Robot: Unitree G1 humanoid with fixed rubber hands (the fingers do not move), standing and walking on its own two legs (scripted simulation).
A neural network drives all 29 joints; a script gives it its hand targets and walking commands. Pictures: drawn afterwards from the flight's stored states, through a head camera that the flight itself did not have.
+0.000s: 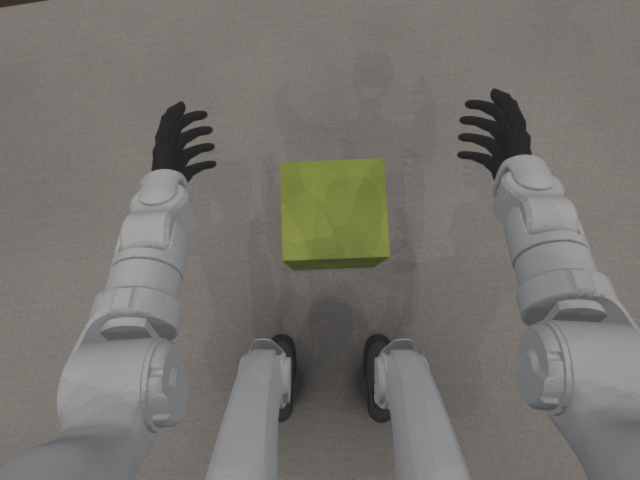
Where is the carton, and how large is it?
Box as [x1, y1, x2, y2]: [280, 158, 389, 269]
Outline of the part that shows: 383,158 280,163 282,260 292,269 374,266 389,256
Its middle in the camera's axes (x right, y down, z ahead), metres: +0.03 -0.05 +0.90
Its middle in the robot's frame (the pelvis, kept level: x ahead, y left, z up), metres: +0.49 +0.00 -0.52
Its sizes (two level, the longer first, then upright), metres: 0.210 0.200 0.250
